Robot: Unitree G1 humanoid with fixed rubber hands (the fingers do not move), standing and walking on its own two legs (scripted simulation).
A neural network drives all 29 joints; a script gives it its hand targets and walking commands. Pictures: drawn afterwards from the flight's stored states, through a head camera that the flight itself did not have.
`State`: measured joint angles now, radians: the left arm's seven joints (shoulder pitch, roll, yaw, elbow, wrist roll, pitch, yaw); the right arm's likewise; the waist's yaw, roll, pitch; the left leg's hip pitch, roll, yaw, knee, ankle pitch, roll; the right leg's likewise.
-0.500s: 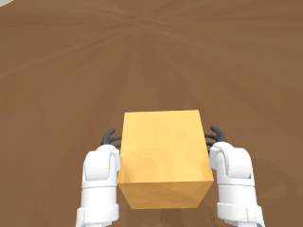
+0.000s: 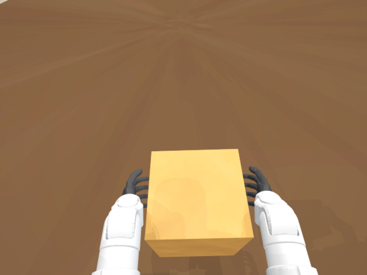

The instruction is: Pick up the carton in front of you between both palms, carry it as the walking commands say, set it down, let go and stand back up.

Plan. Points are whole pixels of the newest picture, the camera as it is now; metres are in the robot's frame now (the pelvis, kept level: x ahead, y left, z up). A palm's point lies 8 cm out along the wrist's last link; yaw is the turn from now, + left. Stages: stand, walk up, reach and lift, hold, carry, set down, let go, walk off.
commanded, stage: carry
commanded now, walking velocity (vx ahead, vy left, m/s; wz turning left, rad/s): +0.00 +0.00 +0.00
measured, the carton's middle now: (195, 207) +0.32 +0.00 -0.07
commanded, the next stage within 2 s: hold in 1.16 s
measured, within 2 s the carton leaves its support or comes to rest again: neither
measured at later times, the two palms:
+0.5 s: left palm (122, 223) +0.23 +0.16 +0.04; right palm (269, 220) +0.23 -0.14 +0.04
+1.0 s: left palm (115, 234) +0.21 +0.16 +0.04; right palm (266, 231) +0.21 -0.13 +0.04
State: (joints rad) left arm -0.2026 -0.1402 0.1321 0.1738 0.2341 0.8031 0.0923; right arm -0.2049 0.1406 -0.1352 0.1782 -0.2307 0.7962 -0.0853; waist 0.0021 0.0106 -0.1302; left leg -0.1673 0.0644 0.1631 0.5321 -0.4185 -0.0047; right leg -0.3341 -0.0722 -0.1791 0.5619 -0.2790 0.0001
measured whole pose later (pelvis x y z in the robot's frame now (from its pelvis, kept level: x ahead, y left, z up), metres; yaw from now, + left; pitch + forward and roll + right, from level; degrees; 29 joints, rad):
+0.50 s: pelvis -0.05 +0.01 +0.00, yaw +0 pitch +1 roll +0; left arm -0.20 -0.14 0.16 0.23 0.25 0.75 0.04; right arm -0.21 0.14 -0.17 0.23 -0.25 0.74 -0.04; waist 0.00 0.00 -0.14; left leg -0.21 0.05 0.17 0.55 -0.36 0.02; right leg -0.35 -0.09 -0.17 0.53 -0.18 0.00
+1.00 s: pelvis -0.07 +0.02 +0.00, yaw +0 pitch +1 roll +0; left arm -0.19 -0.14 0.15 0.19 0.24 0.75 0.05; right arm -0.20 0.14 -0.15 0.20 -0.24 0.75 -0.05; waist 0.00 0.00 -0.11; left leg -0.26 0.03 0.18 0.57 -0.33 0.04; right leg -0.39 -0.10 -0.16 0.51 -0.14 0.01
